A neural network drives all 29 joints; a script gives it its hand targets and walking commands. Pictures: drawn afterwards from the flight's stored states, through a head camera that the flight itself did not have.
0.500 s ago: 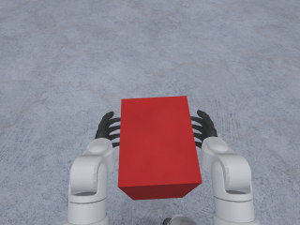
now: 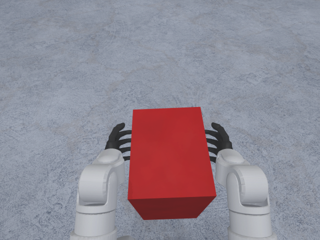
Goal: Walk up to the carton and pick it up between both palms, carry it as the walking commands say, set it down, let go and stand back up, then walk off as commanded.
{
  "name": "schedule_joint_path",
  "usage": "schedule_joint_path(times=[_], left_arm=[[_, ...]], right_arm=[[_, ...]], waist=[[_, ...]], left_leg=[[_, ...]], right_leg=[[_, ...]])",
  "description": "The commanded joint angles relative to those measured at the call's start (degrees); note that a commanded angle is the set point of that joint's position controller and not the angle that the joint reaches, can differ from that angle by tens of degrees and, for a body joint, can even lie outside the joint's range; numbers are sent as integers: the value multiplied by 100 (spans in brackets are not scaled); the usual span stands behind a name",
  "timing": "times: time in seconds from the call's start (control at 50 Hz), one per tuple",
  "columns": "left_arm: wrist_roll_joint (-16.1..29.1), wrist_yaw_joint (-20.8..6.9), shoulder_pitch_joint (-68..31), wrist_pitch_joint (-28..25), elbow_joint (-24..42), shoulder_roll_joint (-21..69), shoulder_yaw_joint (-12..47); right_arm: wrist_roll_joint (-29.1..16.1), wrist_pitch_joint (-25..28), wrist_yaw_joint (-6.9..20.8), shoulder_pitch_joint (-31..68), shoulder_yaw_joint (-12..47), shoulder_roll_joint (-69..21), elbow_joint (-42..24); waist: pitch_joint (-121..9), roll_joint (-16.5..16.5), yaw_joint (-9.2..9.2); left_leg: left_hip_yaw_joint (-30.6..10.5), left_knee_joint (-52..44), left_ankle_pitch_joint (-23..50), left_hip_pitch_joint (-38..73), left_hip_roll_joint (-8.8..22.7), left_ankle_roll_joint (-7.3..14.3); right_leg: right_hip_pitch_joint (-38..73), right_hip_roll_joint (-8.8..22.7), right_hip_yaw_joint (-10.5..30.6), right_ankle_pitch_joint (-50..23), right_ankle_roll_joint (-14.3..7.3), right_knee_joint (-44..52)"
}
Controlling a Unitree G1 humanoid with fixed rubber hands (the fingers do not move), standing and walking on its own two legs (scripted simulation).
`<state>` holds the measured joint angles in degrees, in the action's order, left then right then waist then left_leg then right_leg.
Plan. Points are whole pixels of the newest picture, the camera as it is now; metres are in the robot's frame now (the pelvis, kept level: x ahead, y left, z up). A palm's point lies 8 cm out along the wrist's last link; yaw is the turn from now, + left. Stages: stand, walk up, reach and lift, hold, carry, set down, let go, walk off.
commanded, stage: carry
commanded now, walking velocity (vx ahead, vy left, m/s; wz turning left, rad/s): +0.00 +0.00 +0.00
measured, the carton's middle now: (168, 170) +0.28 -0.02 +0.00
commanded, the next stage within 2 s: none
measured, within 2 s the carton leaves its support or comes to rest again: neither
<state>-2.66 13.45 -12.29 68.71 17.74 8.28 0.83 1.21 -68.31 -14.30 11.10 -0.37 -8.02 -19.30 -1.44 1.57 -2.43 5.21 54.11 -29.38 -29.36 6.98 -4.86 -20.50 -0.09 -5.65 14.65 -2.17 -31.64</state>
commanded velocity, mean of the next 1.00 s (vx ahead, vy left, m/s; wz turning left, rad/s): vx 0.00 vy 0.00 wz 0.00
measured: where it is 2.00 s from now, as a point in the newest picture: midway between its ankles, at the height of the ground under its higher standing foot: outside the picture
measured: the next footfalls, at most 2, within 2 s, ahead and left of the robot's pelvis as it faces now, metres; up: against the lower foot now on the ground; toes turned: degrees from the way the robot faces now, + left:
left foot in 0.10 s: +0.07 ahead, +0.13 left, +0.00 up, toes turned +6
left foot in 1.60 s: +0.06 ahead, +0.08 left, +0.00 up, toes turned -6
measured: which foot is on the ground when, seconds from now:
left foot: up 0.00-0.08, down 0.10-1.00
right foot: down 0.00-1.00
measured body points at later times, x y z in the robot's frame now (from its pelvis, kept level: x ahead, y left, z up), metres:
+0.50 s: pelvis +0.00 +0.01 +0.01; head -0.02 +0.02 +0.46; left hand +0.30 +0.12 +0.10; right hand +0.28 -0.13 +0.11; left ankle +0.03 +0.12 -0.73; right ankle +0.02 -0.10 -0.73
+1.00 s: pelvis +0.01 +0.02 +0.00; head +0.00 +0.02 +0.45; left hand +0.30 +0.13 +0.09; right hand +0.29 -0.11 +0.09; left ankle +0.03 +0.12 -0.73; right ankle +0.02 -0.10 -0.73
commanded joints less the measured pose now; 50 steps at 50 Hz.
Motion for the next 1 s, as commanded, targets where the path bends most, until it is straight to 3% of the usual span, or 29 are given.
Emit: schedule_joint_path(times=[0.0, 0.04, 0.06, 0.08, 0.1, 0.12, 0.14, 0.18, 0.22, 0.34, 0.72, 0.98], left_arm=[[1232, -800, -1519, -365, 1007, 5992, 2281], [1212, -778, -1461, -337, 1029, 5909, 2329], [1207, -764, -1413, -305, 995, 5852, 2349], [1197, -749, -1340, -268, 930, 5765, 2357], [1209, -739, -1271, -220, 906, 5742, 2407], [1283, -753, -1503, -179, 1041, 5746, 2542], [1302, -768, -1716, -144, 1024, 5718, 2558], [1392, -807, -1890, -77, 963, 5716, 2602], [1491, -836, -1941, -21, 834, 5718, 2635], [1449, -844, -1920, 64, 410, 5598, 2387], [1470, -814, -1887, -134, 574, 5608, 2363], [1391, -902, -1896, -337, 293, 5510, 2328]], right_arm=[[-1774, 313, 1006, 2301, 3095, -6134, -1096], [-1715, 270, 994, 2134, 3058, -6011, -1082], [-1667, 234, 991, 2023, 3016, -5951, -1032], [-1619, 196, 995, 1956, 2959, -5912, -961], [-1514, 174, 990, 1884, 2833, -5767, -873], [-1450, 184, 990, 1859, 2710, -5709, -771], [-1428, 158, 990, 1932, 2693, -5728, -692], [-1312, 102, 981, 1901, 2610, -5725, -585], [-1179, 66, 938, 1816, 2472, -5680, -442], [-1095, -31, 890, 1979, 2375, -5586, -229], [-1265, 139, 920, 2116, 2551, -5631, -384], [-1115, 360, 982, 2096, 2446, -5491, -84]], waist=[[-2147, -966, 257], [-2194, -987, 242], [-2225, -889, 194], [-2267, -657, 150], [-2262, -6, 204], [-2175, 805, 257], [-2067, 842, 260], [-1885, 347, 226], [-1771, 134, 202], [-1591, -164, 220], [-1960, -95, 239], [-1874, -101, 254]], left_leg=[[-126, -822, 353, 398, -201, 166], [-35, -1811, 721, 839, -335, 237], [63, -2609, 1258, 1211, -346, 248], [-71, -3322, 2188, 1883, -89, 287], [-713, -3364, 2801, 2190, 631, 490], [-973, -3180, 3334, 1946, 996, 678], [-786, -3152, 2913, 1787, 910, 692], [-362, -3169, 2186, 1594, 569, 524], [-191, -3080, 1989, 1654, 341, 443], [-211, -3036, 1932, 1617, 325, 494], [-154, -2748, 2476, 1704, 344, 535], [-188, -2697, 2424, 1671, 310, 594]], right_leg=[[1420, 1441, 1057, -2689, -789, 767], [1345, 1338, 1069, -2209, -695, 729], [1294, 1203, 983, -1897, -563, 608], [932, 1044, 891, -1345, -338, 554], [508, 720, 693, -809, -146, 372], [527, 478, 538, -178, -62, 398], [602, 493, 555, 98, -57, 589], [720, 658, 724, -182, -69, 868], [606, 789, 906, -448, -83, 1000], [515, 760, 841, -422, -44, 1022], [726, 801, 738, -1177, -28, 576], [678, 758, 712, -1145, -27, 471]])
